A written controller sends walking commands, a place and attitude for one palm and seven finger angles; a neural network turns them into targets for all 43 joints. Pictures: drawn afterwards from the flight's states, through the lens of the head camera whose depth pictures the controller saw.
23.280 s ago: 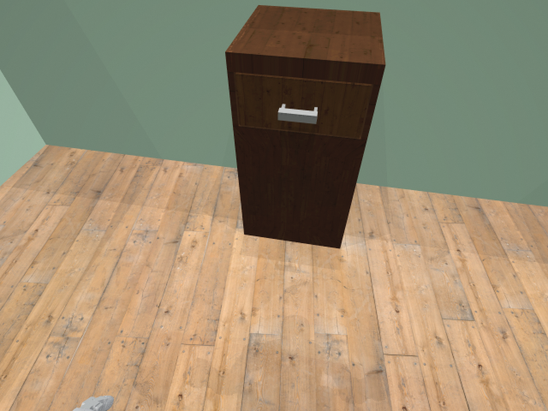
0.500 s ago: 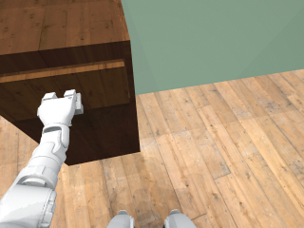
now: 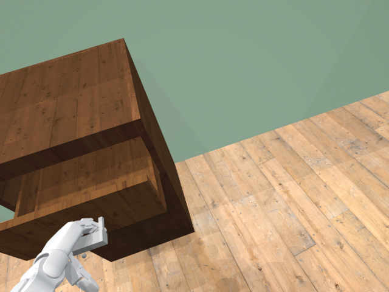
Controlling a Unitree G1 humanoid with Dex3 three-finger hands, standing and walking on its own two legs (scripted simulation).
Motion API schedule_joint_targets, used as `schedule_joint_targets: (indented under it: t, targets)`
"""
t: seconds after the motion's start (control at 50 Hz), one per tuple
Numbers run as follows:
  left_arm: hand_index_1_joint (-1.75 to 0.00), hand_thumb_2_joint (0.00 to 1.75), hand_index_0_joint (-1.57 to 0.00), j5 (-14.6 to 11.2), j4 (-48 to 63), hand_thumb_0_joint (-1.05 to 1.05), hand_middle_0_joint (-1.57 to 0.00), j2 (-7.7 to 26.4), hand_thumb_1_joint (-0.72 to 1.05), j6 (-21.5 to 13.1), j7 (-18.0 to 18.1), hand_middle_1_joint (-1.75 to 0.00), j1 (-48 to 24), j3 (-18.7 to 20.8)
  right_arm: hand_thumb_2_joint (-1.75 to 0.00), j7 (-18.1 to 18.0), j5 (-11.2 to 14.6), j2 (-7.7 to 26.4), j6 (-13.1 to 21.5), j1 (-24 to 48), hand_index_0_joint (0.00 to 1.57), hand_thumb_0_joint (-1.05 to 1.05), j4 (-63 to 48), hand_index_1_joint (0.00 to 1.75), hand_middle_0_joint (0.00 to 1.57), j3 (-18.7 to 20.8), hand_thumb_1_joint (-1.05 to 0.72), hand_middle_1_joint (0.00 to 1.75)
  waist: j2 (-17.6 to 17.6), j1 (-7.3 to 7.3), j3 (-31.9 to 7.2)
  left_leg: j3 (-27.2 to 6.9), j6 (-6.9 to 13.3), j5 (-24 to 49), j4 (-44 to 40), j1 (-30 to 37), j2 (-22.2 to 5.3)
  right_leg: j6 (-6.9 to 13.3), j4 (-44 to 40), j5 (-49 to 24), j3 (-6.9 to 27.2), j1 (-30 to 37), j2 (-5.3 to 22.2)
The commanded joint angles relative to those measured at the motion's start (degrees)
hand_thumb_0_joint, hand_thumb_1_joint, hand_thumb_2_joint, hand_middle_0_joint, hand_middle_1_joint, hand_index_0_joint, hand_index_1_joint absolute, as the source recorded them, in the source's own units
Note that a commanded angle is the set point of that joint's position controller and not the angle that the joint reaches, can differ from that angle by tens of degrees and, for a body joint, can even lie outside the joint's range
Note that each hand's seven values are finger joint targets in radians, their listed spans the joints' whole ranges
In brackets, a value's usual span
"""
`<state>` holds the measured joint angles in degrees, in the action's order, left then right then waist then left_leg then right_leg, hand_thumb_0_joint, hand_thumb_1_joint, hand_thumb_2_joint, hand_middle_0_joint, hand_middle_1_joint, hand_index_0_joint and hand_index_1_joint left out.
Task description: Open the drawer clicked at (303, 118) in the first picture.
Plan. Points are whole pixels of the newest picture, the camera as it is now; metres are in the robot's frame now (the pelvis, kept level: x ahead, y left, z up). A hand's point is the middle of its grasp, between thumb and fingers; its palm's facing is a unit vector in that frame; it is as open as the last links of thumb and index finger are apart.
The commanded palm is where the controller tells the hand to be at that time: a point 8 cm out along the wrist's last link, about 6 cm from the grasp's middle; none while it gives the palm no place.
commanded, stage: relax the arm and regain balance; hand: left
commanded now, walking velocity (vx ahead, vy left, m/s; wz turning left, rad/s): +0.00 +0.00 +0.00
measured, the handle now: (81, 236) +0.26 +0.30 -0.07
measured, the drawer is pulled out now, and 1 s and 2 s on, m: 0.14 0.18 0.18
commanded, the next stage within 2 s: stand and wait in 1.20 s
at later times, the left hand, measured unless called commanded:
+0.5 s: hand (83, 270) +0.18 +0.26 -0.05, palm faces -0.37 -0.56 -0.75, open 13.2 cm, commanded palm none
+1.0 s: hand (82, 277) +0.17 +0.26 -0.05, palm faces -0.39 -0.56 -0.73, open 13.5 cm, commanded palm none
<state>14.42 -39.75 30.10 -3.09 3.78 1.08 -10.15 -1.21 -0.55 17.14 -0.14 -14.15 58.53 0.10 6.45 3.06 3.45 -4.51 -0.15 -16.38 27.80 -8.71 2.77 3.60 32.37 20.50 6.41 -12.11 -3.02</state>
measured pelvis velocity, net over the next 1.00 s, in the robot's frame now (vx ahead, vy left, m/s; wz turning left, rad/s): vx -0.06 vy -0.01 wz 0.03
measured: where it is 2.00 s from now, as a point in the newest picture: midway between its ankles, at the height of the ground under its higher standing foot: outside the picture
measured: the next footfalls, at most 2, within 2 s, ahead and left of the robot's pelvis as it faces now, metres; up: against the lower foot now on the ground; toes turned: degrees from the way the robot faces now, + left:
none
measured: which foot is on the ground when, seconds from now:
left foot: down 0.00-1.00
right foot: down 0.00-1.00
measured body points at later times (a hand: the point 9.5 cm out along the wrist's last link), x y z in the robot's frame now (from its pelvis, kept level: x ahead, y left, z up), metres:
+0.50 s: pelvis -0.02 -0.03 +0.00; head -0.03 -0.08 +0.45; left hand +0.20 +0.29 -0.01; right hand +0.00 -0.34 -0.16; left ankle -0.06 +0.15 -0.73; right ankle -0.04 -0.08 -0.74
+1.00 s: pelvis -0.06 -0.01 +0.01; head -0.06 -0.06 +0.45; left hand +0.19 +0.28 -0.01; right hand -0.08 -0.30 -0.16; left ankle -0.06 +0.15 -0.74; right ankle -0.04 -0.08 -0.74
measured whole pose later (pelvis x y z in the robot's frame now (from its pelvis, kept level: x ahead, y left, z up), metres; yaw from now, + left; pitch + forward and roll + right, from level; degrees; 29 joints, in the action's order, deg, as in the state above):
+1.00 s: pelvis -0.06 -0.01 +0.01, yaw +2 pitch -4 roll +1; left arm 13.3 -45.1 31.9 0.1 2.0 -3.0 -13.3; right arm 0.5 0.2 21.7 -0.9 -15.6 64.6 -0.9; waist 5.0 6.7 3.6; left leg -6.1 -2.5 -11.9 20.5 -5.4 -0.6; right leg 4.3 25.0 12.5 3.6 -8.7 -5.2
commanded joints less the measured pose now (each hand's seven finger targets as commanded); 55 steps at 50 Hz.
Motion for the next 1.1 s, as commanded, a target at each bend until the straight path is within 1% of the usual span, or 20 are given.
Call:
schedule_joint_targets:
  t: [0.0,0.04,0.06,0.1,0.12,0.16,0.22,0.28,0.32,0.38,0.42,0.46,0.54,0.58,0.7,0.78,0.92,0.96,1.0,1.08]
  targets:
    - [-0.30,0.30,-0.15,-13.9,-4.7,0.00,-0.15,1.3,-0.50,2.5,0.4,-0.30,6.9,10.4,-0.90,-0.1,0.1,7.8,1.0,-2.1,0.20,0.00,-1.8,0.30,0.20,2.0,-0.90,0.30,-17.9,-4.31,-7.8,-2.0,1.5,22.3,-0.4,-1.3,-2.9,-2.3,-3.3,-46.6,1.9,14.0,6.9]
    - [-0.30,0.30,-0.15,-14.1,-5.3,0.00,-0.15,2.5,-0.50,2.2,0.3,-0.30,8.3,10.6,-0.90,-0.2,0.2,8.5,0.9,-1.6,0.20,0.00,-1.3,0.30,0.20,1.9,-0.90,0.30,-17.5,-4.85,-8.2,-1.6,1.2,18.5,0.7,-2.5,-2.6,-2.1,-3.8,-50.5,2.8,16.5,7.6]
    - [-0.30,0.30,-0.15,-14.2,-5.9,0.00,-0.15,3.0,-0.50,2.2,0.3,-0.30,8.6,10.8,-0.90,-0.2,0.3,9.1,0.7,-0.8,0.20,0.00,-1.3,0.30,0.20,2.0,-0.90,0.30,-17.2,-5.20,-7.4,-1.3,1.1,13.8,1.6,-3.8,-2.3,-2.0,-4.5,-51.4,3.2,17.4,8.4]
    - [-0.30,0.30,-0.15,-14.1,-6.6,0.00,-0.15,3.8,-0.50,2.3,0.2,-0.30,7.3,10.9,-0.90,-0.1,0.5,9.5,0.3,-0.8,0.20,0.00,-1.0,0.30,0.20,2.1,-0.90,0.30,-16.7,-4.55,-6.1,-1.3,1.2,6.2,1.9,-5.0,-2.5,-1.4,-5.9,-46.9,3.3,17.6,9.2]
    - [-0.30,0.30,-0.15,-14.2,-6.9,0.00,-0.15,3.8,-0.50,2.4,0.0,-0.30,7.0,10.7,-0.90,0.0,0.5,10.0,0.2,-0.7,0.20,0.00,-0.7,0.30,0.20,2.0,-0.90,0.30,-15.4,-4.35,-4.9,-1.4,1.2,5.7,1.0,-4.6,-2.8,-1.3,-6.4,-44.5,3.5,15.9,9.2]
    - [-0.30,0.30,-0.15,-14.4,-7.3,0.00,-0.15,4.1,-0.50,2.5,-0.2,-0.30,6.1,10.3,-0.90,0.1,0.5,10.8,0.2,-1.0,0.20,0.00,0.0,0.30,0.20,1.8,-0.90,0.30,-14.6,-3.85,-3.7,-1.9,1.3,9.9,-1.0,-2.9,-3.8,-1.8,-7.1,-40.6,2.8,13.3,8.5]
    - [-0.30,0.30,-0.15,-14.5,-8.2,0.00,-0.15,4.7,-0.50,2.4,-0.3,-0.30,6.8,10.3,-0.90,0.0,0.6,11.5,0.0,-0.9,0.20,0.00,0.3,0.30,0.20,1.5,-0.90,0.30,-15.0,-4.18,-2.6,-2.0,1.5,15.0,-1.0,-1.9,-4.3,-3.6,-7.8,-42.1,2.5,12.4,7.9]
    - [-0.30,0.30,-0.15,-14.7,-9.4,0.00,-0.15,6.5,-0.50,2.0,-0.4,-0.30,7.8,10.6,-0.90,-0.3,0.8,12.8,-0.1,-0.2,0.20,0.00,0.2,0.30,0.20,1.4,-0.90,0.30,-14.8,-4.81,-3.3,-1.6,1.2,9.8,1.1,-4.2,-3.8,-4.1,-8.9,-46.7,3.9,16.1,9.3]
    - [-0.30,0.30,-0.15,-14.7,-9.9,0.00,-0.15,6.8,-0.50,2.2,-0.5,-0.30,6.8,10.5,-0.90,-0.2,0.9,13.2,-0.3,-0.4,0.20,0.00,0.4,0.30,0.20,1.5,-0.90,0.30,-15.3,-4.27,-2.3,-1.7,1.4,5.2,1.2,-4.5,-3.9,-3.9,-9.9,-43.0,3.7,15.1,9.6]
    - [-0.30,0.30,-0.15,-14.7,-10.1,0.00,-0.15,7.0,-0.50,2.3,-0.6,-0.30,6.1,10.3,-0.90,-0.1,0.9,13.6,-0.4,-0.5,0.20,0.00,0.8,0.30,0.20,1.3,-0.90,0.30,-15.4,-4.05,-1.8,-2.1,1.5,5.1,0.5,-4.5,-4.3,-4.2,-11.1,-39.1,4.1,14.3,9.5]
    - [-0.30,0.30,-0.15,-14.8,-9.8,0.00,-0.15,6.6,-0.50,2.5,-0.8,-0.30,4.5,9.9,-0.90,0.2,0.9,13.8,-0.3,-1.8,0.20,0.00,1.4,0.30,0.20,1.2,-0.90,0.30,-14.6,-3.18,-0.9,-3.0,1.8,9.9,-2.8,-1.9,-5.3,-4.2,-11.0,-32.6,2.6,10.7,8.4]
    - [-0.30,0.30,-0.15,-15.0,-9.4,0.00,-0.15,6.1,-0.50,2.5,-1.0,-0.30,4.4,9.4,-0.90,0.4,0.8,13.7,-0.1,-1.3,0.20,0.00,1.6,0.30,0.20,0.8,-0.90,0.30,-13.8,-3.62,-1.1,-3.7,1.8,16.7,-4.6,-0.3,-6.0,-4.7,-10.9,-29.8,2.5,9.2,7.4]
    - [-0.30,0.30,-0.15,-14.9,-9.5,0.00,-0.15,7.0,-0.50,2.3,-1.1,-0.30,4.2,9.6,-0.90,0.4,0.8,13.9,0.0,-1.6,0.20,0.00,2.0,0.30,0.20,0.6,-0.90,0.30,-16.2,-4.19,-2.5,-3.4,1.6,17.9,-4.8,-0.7,-5.7,-5.7,-11.9,-30.5,2.7,11.4,7.3]
    - [-0.30,0.30,-0.15,-14.9,-9.6,0.00,-0.15,7.4,-0.50,2.2,-1.1,-0.30,4.0,9.6,-0.90,0.5,0.9,14.2,0.0,-1.4,0.20,0.00,2.2,0.30,0.20,0.7,-0.90,0.30,-16.5,-4.14,-3.2,-3.2,1.3,15.8,-5.0,-0.7,-5.3,-5.5,-12.7,-29.1,3.4,12.0,7.7]
    - [-0.30,0.30,-0.15,-14.7,-9.1,0.00,-0.15,6.9,-0.50,2.4,-1.2,-0.30,2.4,9.2,-0.90,1.1,0.8,13.9,0.1,-1.7,0.20,0.00,3.1,0.30,0.20,0.5,-0.90,0.30,-16.3,-3.92,-2.2,-4.1,1.4,15.0,-7.5,-0.3,-5.7,-4.4,-13.6,-18.2,3.2,9.1,6.8]
    - [-0.30,0.30,-0.15,-14.7,-9.1,0.00,-0.15,6.9,-0.50,2.5,-1.1,-0.30,2.4,9.3,-0.90,1.0,0.7,13.7,0.2,-2.4,0.20,0.00,3.7,0.30,0.20,0.5,-0.90,0.30,-17.8,-4.05,-2.7,-4.2,1.2,15.0,-7.3,-1.6,-5.5,-4.4,-13.9,-18.4,3.7,10.4,7.0]
    - [-0.30,0.30,-0.15,-14.5,-9.0,0.00,-0.15,6.7,-0.50,2.9,-1.4,-0.30,1.3,9.1,-0.90,1.5,0.5,13.3,0.2,-3.2,0.20,0.00,4.1,0.30,0.20,0.5,-0.90,0.30,-17.2,-3.65,-0.8,-4.9,1.4,11.8,-8.5,-2.8,-5.5,-3.4,-15.1,-6.7,4.2,7.3,6.7]
    - [-0.30,0.30,-0.15,-14.6,-8.9,0.00,-0.15,6.5,-0.50,3.0,-1.4,-0.30,1.4,9.0,-0.90,1.5,0.5,13.3,0.3,-3.3,0.20,0.00,4.2,0.30,0.20,0.4,-0.90,0.30,-17.8,-3.78,-0.9,-5.1,1.4,12.3,-8.6,-3.3,-5.3,-3.3,-15.0,-7.6,4.6,7.7,6.7]
    - [-0.30,0.30,-0.15,-14.6,-9.0,0.00,-0.15,6.7,-0.50,2.9,-1.5,-0.30,1.0,8.9,-0.90,1.6,0.6,13.8,0.3,-2.9,0.20,0.00,4.0,0.30,0.20,0.4,-0.90,0.30,-16.8,-3.71,-0.1,-5.0,1.3,11.9,-9.0,-2.2,-5.4,-3.0,-15.1,-5.7,4.3,5.2,6.5]
    - [-0.30,0.30,-0.15,-14.6,-8.9,0.00,-0.15,6.3,-0.50,3.0,-1.4,-0.30,1.5,8.8,-0.90,1.7,0.5,13.3,0.3,-3.7,0.20,0.00,4.1,0.30,0.20,0.5,-0.90,0.30,-18.5,-3.68,-0.4,-5.1,1.3,11.5,-8.8,-3.8,-5.3,-3.1,-15.3,-5.7,4.9,6.6,6.8]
